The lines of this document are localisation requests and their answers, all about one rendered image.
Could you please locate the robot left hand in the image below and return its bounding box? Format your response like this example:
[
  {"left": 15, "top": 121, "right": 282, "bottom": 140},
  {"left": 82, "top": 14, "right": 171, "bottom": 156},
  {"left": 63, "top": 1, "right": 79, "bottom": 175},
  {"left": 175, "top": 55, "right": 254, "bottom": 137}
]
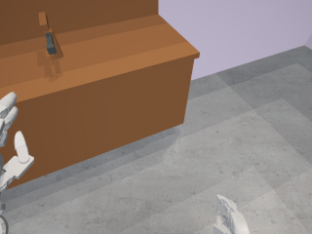
[{"left": 0, "top": 92, "right": 34, "bottom": 197}]

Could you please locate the robot right hand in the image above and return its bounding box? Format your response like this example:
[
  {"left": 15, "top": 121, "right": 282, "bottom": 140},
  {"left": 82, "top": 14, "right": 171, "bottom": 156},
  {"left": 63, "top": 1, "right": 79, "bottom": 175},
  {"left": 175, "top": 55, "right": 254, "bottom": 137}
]
[{"left": 214, "top": 194, "right": 251, "bottom": 234}]

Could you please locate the tap lever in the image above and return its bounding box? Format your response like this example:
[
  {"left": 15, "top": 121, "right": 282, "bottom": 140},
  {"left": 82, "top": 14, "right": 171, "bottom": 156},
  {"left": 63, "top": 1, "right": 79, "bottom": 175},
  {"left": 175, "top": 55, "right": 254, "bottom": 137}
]
[{"left": 46, "top": 32, "right": 57, "bottom": 55}]

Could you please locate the counter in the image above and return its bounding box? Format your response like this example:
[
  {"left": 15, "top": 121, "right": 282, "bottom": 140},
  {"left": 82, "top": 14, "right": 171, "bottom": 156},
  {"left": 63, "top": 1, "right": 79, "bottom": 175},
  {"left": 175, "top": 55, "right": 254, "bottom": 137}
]
[{"left": 0, "top": 0, "right": 200, "bottom": 190}]

